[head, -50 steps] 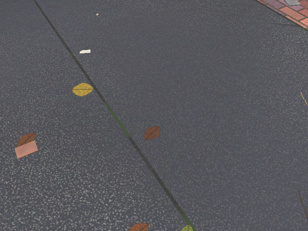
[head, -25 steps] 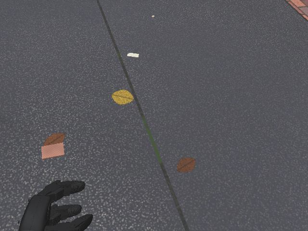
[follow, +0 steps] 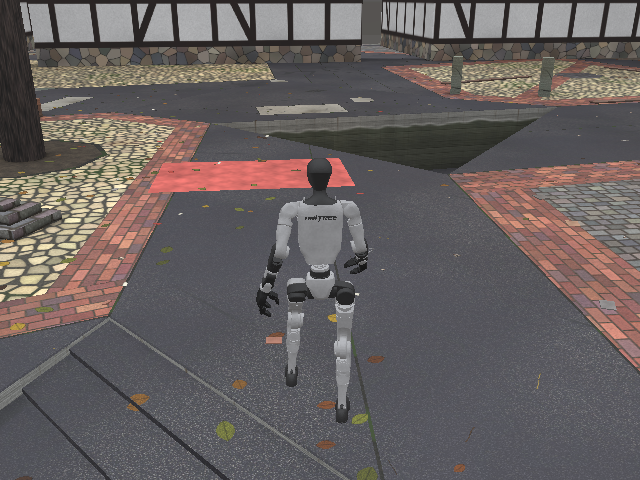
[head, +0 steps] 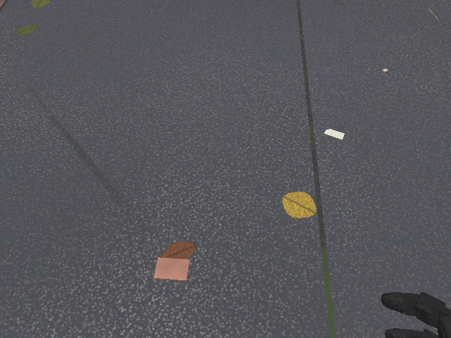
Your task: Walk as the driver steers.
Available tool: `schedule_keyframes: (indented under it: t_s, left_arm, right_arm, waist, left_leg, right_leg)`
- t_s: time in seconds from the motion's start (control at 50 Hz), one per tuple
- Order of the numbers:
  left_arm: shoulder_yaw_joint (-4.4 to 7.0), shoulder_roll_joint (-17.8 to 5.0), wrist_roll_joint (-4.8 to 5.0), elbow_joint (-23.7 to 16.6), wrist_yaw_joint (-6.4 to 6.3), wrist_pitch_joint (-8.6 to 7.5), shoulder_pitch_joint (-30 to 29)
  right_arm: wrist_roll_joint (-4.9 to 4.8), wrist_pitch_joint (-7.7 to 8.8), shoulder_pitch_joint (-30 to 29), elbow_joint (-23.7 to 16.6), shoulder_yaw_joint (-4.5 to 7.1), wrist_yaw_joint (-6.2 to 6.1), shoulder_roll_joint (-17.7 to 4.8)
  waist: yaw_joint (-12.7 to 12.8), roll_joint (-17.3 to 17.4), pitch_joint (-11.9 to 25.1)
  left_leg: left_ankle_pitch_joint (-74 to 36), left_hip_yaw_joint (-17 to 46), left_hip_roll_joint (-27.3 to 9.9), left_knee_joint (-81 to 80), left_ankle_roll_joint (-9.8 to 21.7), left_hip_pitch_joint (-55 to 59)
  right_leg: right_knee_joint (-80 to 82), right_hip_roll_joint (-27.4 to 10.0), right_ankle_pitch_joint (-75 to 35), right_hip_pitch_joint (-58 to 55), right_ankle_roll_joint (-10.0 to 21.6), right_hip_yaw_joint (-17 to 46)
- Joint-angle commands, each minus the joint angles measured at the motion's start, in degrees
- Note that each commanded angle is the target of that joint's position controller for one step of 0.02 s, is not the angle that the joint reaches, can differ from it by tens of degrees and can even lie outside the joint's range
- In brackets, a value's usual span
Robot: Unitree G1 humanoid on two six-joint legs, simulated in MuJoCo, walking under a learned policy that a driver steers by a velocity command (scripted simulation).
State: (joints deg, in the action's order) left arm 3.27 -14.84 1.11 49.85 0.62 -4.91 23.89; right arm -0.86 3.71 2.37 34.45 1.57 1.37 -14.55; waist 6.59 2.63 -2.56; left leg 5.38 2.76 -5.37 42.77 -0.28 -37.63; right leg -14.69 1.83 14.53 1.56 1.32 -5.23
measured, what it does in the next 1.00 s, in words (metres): walks ahead, turning right: left foot, then right foot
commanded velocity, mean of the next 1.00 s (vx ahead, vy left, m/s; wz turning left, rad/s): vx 0.50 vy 0.00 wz -0.45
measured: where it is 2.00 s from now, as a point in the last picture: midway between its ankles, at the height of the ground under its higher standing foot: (348, 167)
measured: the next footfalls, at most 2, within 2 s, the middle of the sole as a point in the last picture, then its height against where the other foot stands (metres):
left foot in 0.12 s outside the picture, level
right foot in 0.64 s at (317, 331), level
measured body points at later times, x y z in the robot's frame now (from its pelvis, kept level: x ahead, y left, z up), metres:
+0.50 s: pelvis +0.28 +0.03 +0.00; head +0.31 +0.01 +0.45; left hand +0.54 +0.22 -0.09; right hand +0.25 -0.26 -0.12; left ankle +0.22 +0.14 -0.74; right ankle +0.41 -0.16 -0.69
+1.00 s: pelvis +0.54 -0.11 +0.00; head +0.57 -0.14 +0.45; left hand +0.75 +0.11 -0.10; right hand +0.61 -0.43 -0.08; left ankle +0.80 -0.04 -0.69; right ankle +0.46 -0.15 -0.74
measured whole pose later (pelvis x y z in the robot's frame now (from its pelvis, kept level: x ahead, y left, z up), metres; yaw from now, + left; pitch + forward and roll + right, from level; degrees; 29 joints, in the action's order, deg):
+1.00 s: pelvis +0.54 -0.11 +0.00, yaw -32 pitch +2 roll +0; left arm 3.5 -16.0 0.9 41.3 -0.4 -2.5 18.7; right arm 0.3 5.5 2.3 39.7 2.6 0.6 -16.3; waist 3.9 2.3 -2.2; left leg -3.6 4.9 -4.5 36.5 -3.8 -37.6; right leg -19.9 6.4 14.0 7.1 5.2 6.5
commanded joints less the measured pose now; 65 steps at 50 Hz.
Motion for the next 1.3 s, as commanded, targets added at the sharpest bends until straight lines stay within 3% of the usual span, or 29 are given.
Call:
schedule_keyframes:
  t_s: [0.02,0.08,0.12,0.14,0.16,0.18,0.2,0.22,0.28,0.42,0.54,0.6,0.64,0.66,0.68,0.7,0.72,0.74,0.76,0.86,0.94,1.08,1.14,1.16,1.18,1.2,1.24,1.26,1.3]
  left_arm:
    - [2.18,-11.3,0.68,-3.7,-0.28,-0.17,-1.7]
    - [2.46,-12.4,0.75,-3.0,-0.72,1.01,-1.1]
    - [1.74,-10.8,0.18,-3.5,-0.98,1.21,-2.0]
    - [-0.10,-5.6,-1.97,-5.9,-1.03,1.06,-2.0]
    - [-1.28,-1.0,0.37,-6.9,-0.86,0.29,5.1]
    - [0.40,-7.5,1.80,-6.2,-0.97,0.24,1.0]
    - [1.05,-8.9,2.08,-7.6,-1.02,0.35,-3.9]
    - [1.05,-8.1,1.39,-7.7,-1.23,0.59,-5.7]
    - [1.31,-5.7,0.99,-7.6,-0.67,2.35,-4.9]
    - [0.40,-3.5,0.27,-11.1,0.82,3.28,-14.3]
    - [-0.09,-3.9,0.09,-15.6,2.85,2.97,-24.5]
    - [1.33,-6.5,-0.01,-16.3,3.01,3.47,-21.1]
    - [4.60,-12.0,0.31,-12.2,1.95,4.07,-4.6]
    - [5.96,-17.4,0.61,-10.8,0.69,4.69,0.8]
    - [5.78,-20.5,0.39,-13.3,1.13,3.60,-2.6]
    - [4.39,-15.1,0.19,-13.8,1.63,2.83,-2.0]
    - [3.73,-12.7,0.05,-13.3,1.59,2.08,-3.8]
    - [3.17,-11.1,0.10,-13.6,1.52,1.66,-7.5]
    - [2.60,-9.0,-0.15,-14.2,1.24,1.46,-10.6]
    - [2.81,-10.1,-0.46,-14.2,-0.47,1.10,-10.0]
    - [2.83,-10.3,0.02,-12.8,-1.44,1.77,-7.2]
    - [2.71,-10.8,-0.51,-8.6,-1.24,1.91,-1.5]
    - [2.65,-11.1,-0.74,-8.6,-1.57,2.50,-4.1]
    - [1.91,-9.9,-1.43,-9.6,-1.88,2.59,-4.7]
    - [0.77,-6.3,-1.62,-11.1,-1.66,1.75,1.4]
    - [0.33,-6.7,-1.61,-11.3,-1.31,0.71,0.5]
    - [0.80,-9.9,0.20,-13.6,-0.40,-1.00,-9.8]
    - [0.81,-9.3,-0.85,-14.3,-0.34,-1.52,-12.3]
    - [1.09,-8.5,-2.22,-14.5,-0.55,-1.47,-11.3]
  right_arm:
    - [-0.54,1.44,-6.7,-5.2,0.67,0.96,-3.1]
    - [-0.46,2.14,-3.9,-4.6,2.20,1.24,-6.0]
    - [0.31,2.08,10.7,-0.6,4.73,0.15,-10.4]
    - [1.39,1.52,21.3,0.8,5.95,-0.97,-15.4]
    - [2.44,1.35,21.2,1.1,5.72,-0.41,-16.8]
    - [1.59,1.49,19.0,1.2,4.38,-0.11,-10.5]
    - [0.77,1.71,16.2,1.7,3.46,-0.10,-7.8]
    - [0.94,1.96,12.9,2.1,2.93,0.05,-6.2]
    - [1.70,3.07,8.5,3.6,2.91,0.03,-3.8]
    - [1.65,3.36,9.7,7.0,4.45,-1.58,-8.2]
    - [0.05,1.49,14.5,9.7,5.59,-2.09,-11.7]
    - [-0.79,0.20,13.8,9.8,6.27,-2.40,-14.3]
    - [-1.11,-0.49,12.8,9.4,5.80,-2.64,-13.6]
    - [1.58,-0.01,15.1,8.0,3.91,-2.62,-7.9]
    - [1.54,1.88,17.7,4.6,2.25,-2.01,-4.0]
    - [-0.54,3.72,10.2,4.0,3.37,-1.26,-10.0]
    - [-1.75,4.52,6.9,2.6,3.34,-1.06,-10.3]
    - [-0.64,4.72,7.0,3.3,3.11,-1.64,-9.4]
    - [0.89,4.40,7.7,3.8,3.50,-2.08,-10.0]
    - [2.02,1.89,6.3,3.0,2.94,-2.09,-7.1]
    - [1.54,2.19,-1.5,1.6,1.66,-1.28,-4.6]
    - [0.23,3.23,-6.7,0.0,1.89,1.02,-6.8]
    - [0.29,3.28,4.9,3.0,3.61,1.05,-9.7]
    - [0.72,3.18,13.7,4.7,4.38,0.96,-12.0]
    - [1.16,2.92,19.4,5.1,5.76,1.00,-17.3]
    - [-0.56,2.64,20.9,6.4,5.03,1.50,-13.8]
    - [-0.11,1.88,15.1,4.7,3.72,0.88,-9.6]
    - [0.31,1.52,13.1,4.4,3.36,0.74,-8.8]
    - [0.74,1.45,11.6,3.7,2.88,0.31,-7.9]
  waist:
    - [-1.7,-6.2,-1.0]
    - [-4.8,-7.6,0.4]
    - [-12.7,-7.3,9.7]
    - [-15.8,2.3,20.1]
    - [-11.4,16.6,27.4]
    - [-12.8,8.9,20.1]
    - [-12.3,6.4,12.4]
    - [-10.3,2.7,9.0]
    - [-6.3,4.0,5.0]
    - [-7.4,0.0,-0.3]
    - [-10.7,-0.8,-3.1]
    - [-7.1,2.1,1.4]
    - [2.0,0.9,10.0]
    - [1.3,-10.7,14.0]
    - [-3.9,-19.2,23.2]
    - [0.8,-9.4,22.3]
    - [-0.1,-7.7,14.3]
    - [-3.2,-2.2,9.2]
    - [-5.4,-2.5,7.2]
    - [-7.2,-3.8,4.4]
    - [-4.0,-6.6,3.2]
    - [-1.1,-8.3,0.2]
    - [-7.7,-8.0,6.7]
    - [-11.6,-5.3,14.0]
    - [-9.9,7.9,21.5]
    - [-10.7,12.6,21.9]
    - [-11.2,1.7,8.3]
    - [-9.9,-1.7,4.0]
    - [-7.0,0.2,3.7]
  left_leg:
    - [-4.4,-2.1,2.5,-8.6,-0.4,6.3]
    - [-2.1,-1.9,4.3,-14.2,1.6,12.6]
    - [-2.6,-1.6,3.4,-14.6,4.8,34.9]
    - [-3.9,12.6,-10.2,-12.1,7.9,51.8]
    - [12.1,38.1,-19.7,-21.9,15.6,61.3]
    - [18.8,36.3,-17.6,-25.2,14.2,56.1]
    - [16.1,26.4,-15.8,-25.9,12.6,49.0]
    - [9.2,20.1,-13.4,-27.1,11.7,42.2]
    - [-0.6,8.3,-9.5,-31.8,10.9,32.0]
    - [-8.8,-6.2,-8.6,-35.3,10.3,31.3]
    - [-12.9,-11.8,-11.1,-32.2,8.5,40.2]
    - [-39.0,-14.3,-11.1,-21.3,6.6,43.4]
    - [-41.4,-16.7,-7.6,1.3,3.5,35.4]
    - [-2.3,-16.3,-3.2,20.8,0.6,18.0]
    - [30.0,-4.4,8.7,38.0,-2.0,-2.5]
    - [26.3,3.6,5.5,40.0,-0.8,-8.8]
    - [21.0,2.6,3.4,36.8,0.5,-11.1]
    - [16.7,2.6,0.7,31.6,0.5,-8.1]
    - [14.0,2.8,-1.0,26.6,0.0,-3.8]
    - [6.5,0.8,-0.5,14.0,-3.6,1.3]
    - [-8.9,-0.3,2.6,-4.5,-4.3,5.2]
    - [-5.5,-1.1,2.8,-13.4,1.6,2.1]
    - [-2.2,-4.8,6.9,-16.0,6.1,17.1]
    - [-5.6,1.6,2.2,-14.0,9.4,32.0]
    - [1.0,26.6,-10.0,-16.0,18.9,53.0]
    - [13.3,43.1,-13.5,-25.1,21.5,58.3]
    - [17.0,31.9,-10.4,-27.4,16.9,45.7]
    - [11.2,27.1,-8.1,-28.5,16.2,38.9]
    - [1.2,22.3,-4.6,-30.2,15.5,33.1]
  right_leg:
    - [5.0,-14.3,-15.9,3.7,10.1,10.6]
    - [-0.7,-15.9,-22.0,0.0,7.9,12.1]
    - [-18.8,-11.3,-28.1,7.0,4.5,8.3]
    - [-38.9,-6.7,-7.0,19.3,2.0,5.6]
    - [-54.6,-0.5,19.0,35.5,0.2,9.4]
    - [-60.3,-3.3,16.4,41.4,0.2,12.8]
    - [-60.2,-5.4,10.9,43.4,0.4,11.7]
    - [-58.6,-7.5,6.4,41.0,0.1,11.3]
    - [-54.1,-10.2,0.6,34.9,-0.8,11.7]
    - [-36.1,-9.6,-14.2,38.0,-2.0,9.8]
    - [-23.9,-7.8,-12.6,38.4,1.2,4.2]
    - [-22.8,-2.5,-4.0,29.5,4.7,-0.7]
    - [-17.9,2.3,-6.4,5.9,8.7,-1.2]
    - [-18.1,-8.8,-11.3,-10.6,12.4,16.2]
    - [-6.7,-20.4,4.8,-24.7,24.8,51.3]
    - [-0.9,-20.7,9.3,-23.7,21.7,51.1]
    - [-0.6,-18.9,7.0,-16.8,19.5,43.2]
    - [-0.9,-16.4,0.2,-7.6,17.4,36.5]
    - [-0.7,-14.1,-6.3,-0.9,16.3,31.4]
    - [1.8,-9.9,-21.1,10.4,16.0,22.2]
    - [0.8,-6.3,-15.7,12.2,12.0,17.6]
    - [-2.9,-14.3,-18.6,-2.0,10.4,20.3]
    - [-16.2,-11.4,-43.8,-4.0,7.6,14.9]
    - [-29.0,-9.0,-40.2,2.8,5.8,12.3]
    - [-50.6,-0.2,-15.4,24.3,0.6,7.7]
    - [-58.5,3.1,15.6,36.9,-0.6,11.3]
    - [-59.2,-2.6,8.7,42.7,0.6,12.5]
    - [-54.4,-4.3,5.9,42.0,0.4,11.7]
    - [-47.4,-6.1,2.5,36.6,-0.8,11.2]
Keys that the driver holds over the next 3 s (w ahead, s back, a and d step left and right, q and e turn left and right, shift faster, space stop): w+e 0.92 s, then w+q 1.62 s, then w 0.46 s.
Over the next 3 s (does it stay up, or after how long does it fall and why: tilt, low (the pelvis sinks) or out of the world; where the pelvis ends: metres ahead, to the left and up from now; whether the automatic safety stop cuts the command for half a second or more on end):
stays up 1.63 -0.22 0.00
